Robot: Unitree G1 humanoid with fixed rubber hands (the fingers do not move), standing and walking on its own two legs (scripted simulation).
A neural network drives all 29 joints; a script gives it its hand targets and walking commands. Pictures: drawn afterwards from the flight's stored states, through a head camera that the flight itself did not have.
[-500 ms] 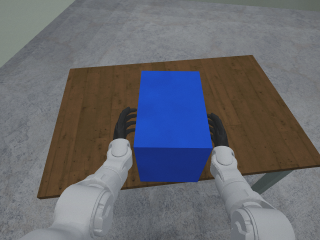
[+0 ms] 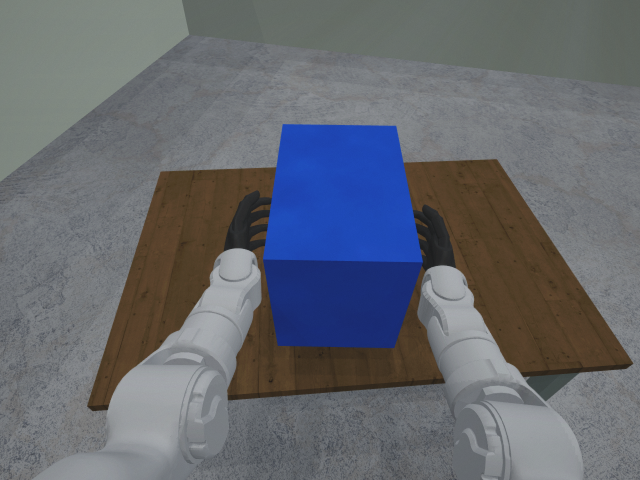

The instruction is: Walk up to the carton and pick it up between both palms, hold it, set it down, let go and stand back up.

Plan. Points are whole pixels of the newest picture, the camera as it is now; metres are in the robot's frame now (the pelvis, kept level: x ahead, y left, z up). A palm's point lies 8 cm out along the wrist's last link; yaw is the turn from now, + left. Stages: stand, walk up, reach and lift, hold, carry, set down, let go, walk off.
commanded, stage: reach and lift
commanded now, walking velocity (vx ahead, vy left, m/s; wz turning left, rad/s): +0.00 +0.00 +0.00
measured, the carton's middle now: (337, 234) +0.46 -0.05 +0.05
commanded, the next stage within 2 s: hold in 1.96 s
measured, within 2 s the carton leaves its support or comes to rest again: neither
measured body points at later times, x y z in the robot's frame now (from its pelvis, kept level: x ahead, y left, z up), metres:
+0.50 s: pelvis +0.00 +0.00 +0.00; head +0.00 +0.01 +0.45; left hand +0.42 +0.10 +0.12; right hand +0.39 -0.16 +0.11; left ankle -0.02 +0.13 -0.74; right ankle +0.04 -0.13 -0.74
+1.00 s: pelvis -0.01 +0.00 +0.01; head -0.02 +0.03 +0.45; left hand +0.39 +0.12 +0.15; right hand +0.37 -0.14 +0.12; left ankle -0.01 +0.13 -0.74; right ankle +0.04 -0.13 -0.74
